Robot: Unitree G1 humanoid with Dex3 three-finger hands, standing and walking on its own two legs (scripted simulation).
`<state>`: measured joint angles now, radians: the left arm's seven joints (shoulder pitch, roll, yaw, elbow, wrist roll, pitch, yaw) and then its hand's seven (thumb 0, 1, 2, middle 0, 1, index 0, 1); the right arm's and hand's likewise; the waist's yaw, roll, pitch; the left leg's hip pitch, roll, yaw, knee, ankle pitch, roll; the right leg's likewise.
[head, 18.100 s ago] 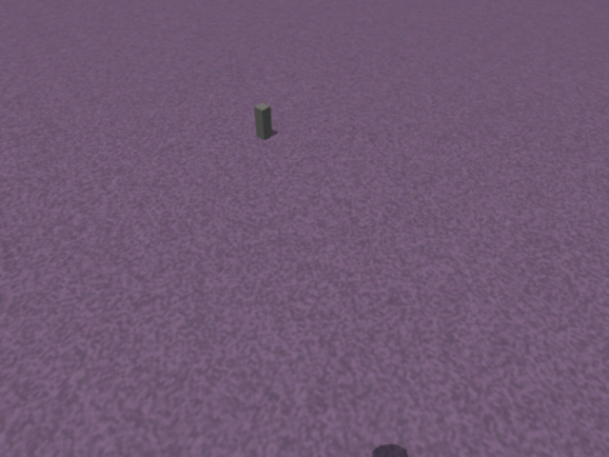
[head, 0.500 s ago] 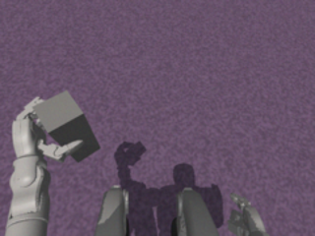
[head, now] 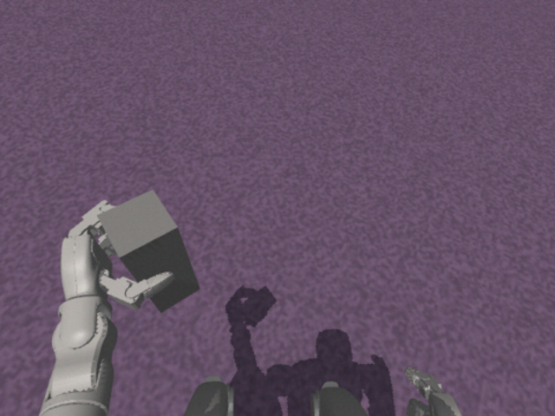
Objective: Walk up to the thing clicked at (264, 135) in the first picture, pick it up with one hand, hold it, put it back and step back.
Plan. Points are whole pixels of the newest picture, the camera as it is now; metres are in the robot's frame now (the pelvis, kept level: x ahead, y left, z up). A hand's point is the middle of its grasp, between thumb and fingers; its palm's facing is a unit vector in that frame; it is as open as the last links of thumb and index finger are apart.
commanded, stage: lift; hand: left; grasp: from the side
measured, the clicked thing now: (157, 258) +0.35 +0.17 +0.02
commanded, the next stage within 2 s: hold in 0.70 s
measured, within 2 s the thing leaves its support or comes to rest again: neither
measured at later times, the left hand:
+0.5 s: hand (136, 239) +0.35 +0.18 +0.08, palm faces +0.24 -0.97 +0.00, open 10.5 cm
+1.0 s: hand (138, 226) +0.35 +0.17 +0.10, palm faces +0.24 -0.97 +0.00, open 10.5 cm
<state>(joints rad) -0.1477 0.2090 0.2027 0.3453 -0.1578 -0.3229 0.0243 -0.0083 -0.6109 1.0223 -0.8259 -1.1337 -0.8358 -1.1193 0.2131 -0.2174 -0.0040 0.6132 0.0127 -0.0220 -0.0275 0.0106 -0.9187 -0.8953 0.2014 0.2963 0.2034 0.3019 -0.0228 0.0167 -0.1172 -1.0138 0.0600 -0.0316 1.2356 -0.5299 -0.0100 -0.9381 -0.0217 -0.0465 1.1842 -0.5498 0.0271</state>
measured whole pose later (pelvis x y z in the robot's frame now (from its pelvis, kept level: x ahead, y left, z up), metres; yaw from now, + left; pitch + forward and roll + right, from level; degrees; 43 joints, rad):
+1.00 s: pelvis +0.02 -0.01 +0.05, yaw +0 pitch +9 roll -1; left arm -0.10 0.15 0.16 0.36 -0.14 -0.35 0.07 -0.01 -0.59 1.00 -0.82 -1.12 -0.83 -1.12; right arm 0.22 -0.21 -0.01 0.64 0.00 0.01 -0.02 0.01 -0.93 -0.90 0.20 0.30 0.20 0.30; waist -0.02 0.01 -0.06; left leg -0.65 0.06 -0.01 0.92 -0.43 -0.02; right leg -0.59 -0.02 -0.04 0.89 -0.46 0.02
